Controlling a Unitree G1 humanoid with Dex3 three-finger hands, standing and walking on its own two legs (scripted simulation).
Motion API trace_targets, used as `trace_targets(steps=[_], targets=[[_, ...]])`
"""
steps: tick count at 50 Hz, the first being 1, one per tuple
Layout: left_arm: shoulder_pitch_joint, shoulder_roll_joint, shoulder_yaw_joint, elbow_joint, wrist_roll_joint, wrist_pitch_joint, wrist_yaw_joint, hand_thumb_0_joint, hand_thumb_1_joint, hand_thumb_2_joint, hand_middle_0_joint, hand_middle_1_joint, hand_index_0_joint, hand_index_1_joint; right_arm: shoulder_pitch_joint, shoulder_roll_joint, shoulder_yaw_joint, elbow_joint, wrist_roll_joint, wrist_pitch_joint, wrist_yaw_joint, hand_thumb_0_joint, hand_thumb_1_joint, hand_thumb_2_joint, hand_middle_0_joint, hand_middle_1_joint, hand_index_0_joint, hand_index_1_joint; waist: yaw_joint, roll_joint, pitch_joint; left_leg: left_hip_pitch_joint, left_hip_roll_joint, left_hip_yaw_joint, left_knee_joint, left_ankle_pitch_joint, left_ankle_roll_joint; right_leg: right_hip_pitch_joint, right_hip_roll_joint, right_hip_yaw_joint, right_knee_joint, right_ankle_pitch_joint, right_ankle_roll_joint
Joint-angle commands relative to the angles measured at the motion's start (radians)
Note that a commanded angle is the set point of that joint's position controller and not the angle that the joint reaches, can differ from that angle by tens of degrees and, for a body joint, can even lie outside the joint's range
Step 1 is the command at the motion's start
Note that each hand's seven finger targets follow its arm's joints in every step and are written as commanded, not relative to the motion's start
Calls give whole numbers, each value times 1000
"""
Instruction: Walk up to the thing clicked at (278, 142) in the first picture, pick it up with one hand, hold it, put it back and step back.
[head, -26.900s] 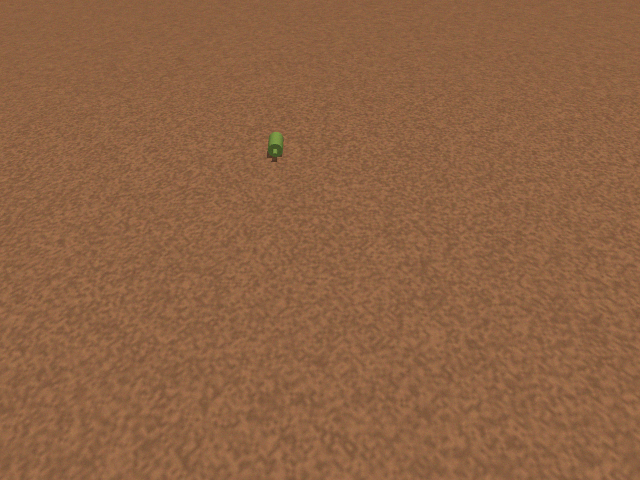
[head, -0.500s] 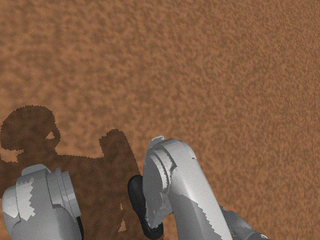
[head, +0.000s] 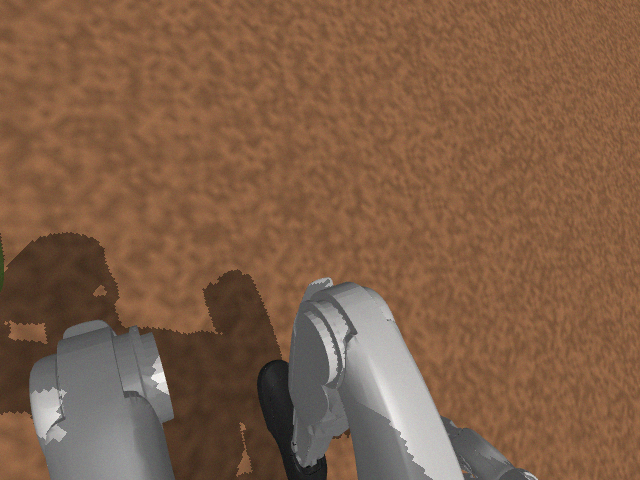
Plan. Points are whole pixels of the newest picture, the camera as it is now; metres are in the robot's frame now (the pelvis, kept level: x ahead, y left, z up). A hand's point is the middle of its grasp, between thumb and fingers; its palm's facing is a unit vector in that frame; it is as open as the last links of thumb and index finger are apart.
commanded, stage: close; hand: left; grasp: from above
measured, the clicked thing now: out of the picture +0.39 +0.38 -0.26
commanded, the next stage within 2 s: settle in 0.50 s
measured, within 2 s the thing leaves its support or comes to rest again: leaves its support in 0.90 s
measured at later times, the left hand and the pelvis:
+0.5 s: hand out of the picture +0.39 +0.37 -0.23, palm faces -0.47 -0.15 -0.87, open 10.7 cm; pelvis +0.00 +0.00 +0.00, yaw +0 degrees
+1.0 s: hand out of the picture +0.40 +0.38 -0.21, palm faces -0.38 -0.14 -0.91, open 10.7 cm; pelvis +0.00 +0.00 +0.00, yaw +1 degrees
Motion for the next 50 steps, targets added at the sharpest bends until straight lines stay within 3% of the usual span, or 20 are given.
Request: trace_targets(steps=[1, 6, 10, 15, 20, 23, 24, 25, 26, 27, 30, 31, 32, 33, 35, 38, 39, 41, 43, 50], targets=[[-280, 243, -6, -67, -23, 58, 71, 0, 430, 614, -784, -622, -802, -604, 147, -321, -97, 9, 2, -22, -1, 0, -886, -897, 199, 300, 199, 300, -36, 561, -560, 510, 14, 33, -293, 171, -34, 199, 32, -40, -171, 197, -49], [-333, 238, -19, -93, -58, 85, 62, 0, 485, 621, -827, -628, -846, -608, 156, -330, -95, 9, 19, -48, 11, 0, -888, -897, 199, 300, 199, 300, -36, 539, -582, 499, 12, 38, -289, 198, -28, 231, 29, -32, -189, 231, -43], [-300, 229, -17, -43, -82, 93, 41, 0, 542, 625, -860, -657, -886, -630, 166, -330, -90, -5, 24, -61, 19, 0, -889, -897, 199, 300, 199, 300, -42, 512, -574, 489, 13, 40, -283, 190, -23, 256, 31, -28, -189, 231, -41], [-316, 278, 7, -77, -118, 76, 13, 0, 571, 574, -892, -612, -918, -584, 167, -333, -81, -27, 31, -65, 12, 0, -891, -897, 199, 300, 199, 300, -33, 467, -608, 458, 10, 55, -264, 186, -10, 308, 28, -20, -219, 225, -34], [-236, 333, 60, -15, -112, 59, -10, 0, 617, 620, -934, -616, -954, -595, 181, -338, -77, -39, 30, -53, 3, 0, -892, -898, 199, 300, 199, 300, -32, 439, -588, 442, 12, 62, -247, 202, -7, 350, 32, -6, -216, 241, -31], [-286, 301, 29, -81, -124, 37, -24, 0, 640, 619, -967, -590, -981, -576, 174, -314, -65, -34, 27, -46, -3, 0, -893, -899, 199, 300, 199, 300, -23, 491, -610, 474, 11, 58, -268, 215, -17, 346, 31, -16, -212, 245, -38], [-251, 316, 34, -53, -108, 41, -29, 0, 650, 630, -976, -601, -990, -587, 153, -324, -64, -61, 24, -46, -2, 0, -893, -898, 199, 300, 199, 300, -29, 485, -607, 483, 14, 57, -258, 219, -14, 358, 35, -14, -210, 251, -37], [-253, 330, 44, -44, -111, 38, -32, 0, 670, 624, -984, -596, -1000, -581, 170, -338, -66, -57, 26, -44, -4, 0, -891, -898, 199, 300, 199, 300, -42, 460, -588, 463, 12, 53, -254, 201, -12, 337, 31, -22, -207, 234, -33], [-261, 341, 55, -89, -113, 30, -33, 0, 671, 634, -984, -592, -998, -578, 171, -340, -69, -59, 31, -39, -8, 0, -888, -897, 199, 300, 199, 300, -27, 469, -625, 484, 13, 53, -260, 230, -15, 361, 34, -20, -212, 255, -35], [-225, 373, 81, -35, -103, 28, -29, 0, 694, 687, -1015, -604, -1021, -598, 178, -338, -66, -44, 28, -34, -10, 0, -891, -898, 199, 300, 199, 300, -30, 471, -599, 471, 13, 52, -256, 221, -15, 352, 31, -22, -201, 246, -37], [-221, 341, 68, -27, -92, 17, -32, 0, 768, 683, -1059, -614, -1070, -602, 182, -316, -54, -48, 16, -23, -9, 0, -888, -897, 199, 299, 199, 299, -39, 465, -559, 449, 16, 52, -262, 205, -15, 341, 33, -21, -206, 232, -36], [-223, 331, 53, -35, -87, 17, -35, 0, 705, 713, -1058, -652, -1078, -635, 173, -324, -61, -53, 15, -23, -9, 0, -905, -899, 200, 300, 200, 300, -46, 465, -547, 447, 15, 54, -262, 195, -14, 332, 35, -23, -209, 221, -36], [-238, 314, 44, -75, -96, 15, -36, 0, 692, 731, -1048, -651, -1065, -637, 163, -336, -73, -60, 19, -23, -12, 0, -903, -899, 200, 300, 200, 300, -38, 476, -568, 460, 13, 54, -268, 199, -16, 332, 37, -24, -212, 221, -38], [-247, 342, 58, -101, -96, 15, -32, 0, 696, 749, -1059, -651, -1070, -643, 151, -334, -73, -59, 22, -21, -16, 0, -905, -900, 200, 300, 199, 300, -19, 495, -606, 473, 15, 54, -270, 207, -17, 345, 42, -21, -217, 227, -40], [-245, 341, 48, -96, -85, 22, -40, 0, 708, 725, -1069, -633, -1083, -622, 158, -332, -72, -69, 21, -22, -15, 0, -905, -900, 200, 300, 199, 300, -19, 522, -614, 496, 15, 54, -271, 217, -20, 336, 37, -21, -204, 236, -42], [-255, 366, 91, -173, -99, 17, -33, 0, 730, 738, -1095, -617, -1102, -612, 159, -328, -81, -61, 23, -11, -19, 0, -906, -901, 200, 300, 199, 300, 5, 560, -674, 518, 13, 49, -285, 240, -28, 342, 33, -29, -192, 251, -44], [-228, 346, 70, -158, -83, 25, -39, 0, 731, 749, -1096, -626, -1103, -621, 163, -323, -84, -66, 21, -11, -17, 0, -905, -901, 200, 300, 199, 300, 2, 569, -661, 535, 15, 52, -281, 236, -28, 326, 32, -25, -186, 247, -46], [-263, 342, 75, -207, -82, 28, -42, 0, 736, 737, -1093, -621, -1100, -615, 164, -324, -94, -64, 21, -12, -13, 0, -906, -901, 200, 300, 199, 300, -5, 587, -655, 534, 14, 48, -288, 235, -32, 298, 27, -30, -178, 247, -46], [-287, 339, 83, -296, -96, 31, -40, 0, 733, 759, -1106, -606, -1106, -608, 173, -312, -106, -38, 33, -9, -13, 0, -905, -901, 200, 300, 199, 300, 26, 639, -700, 574, 14, 55, -299, 253, -37, 288, 25, -23, -181, 261, -50], [-230, 284, 109, -420, -119, 80, -95, 0, 866, 765, -1190, -612, -1196, -607, 185, -294, -174, -49, 65, 5, 3, 0, -901, -900, 200, 299, 199, 299, 67, 699, -785, 635, 3, 66, -339, 305, -44, 244, 11, -10, -177, 280, -56]])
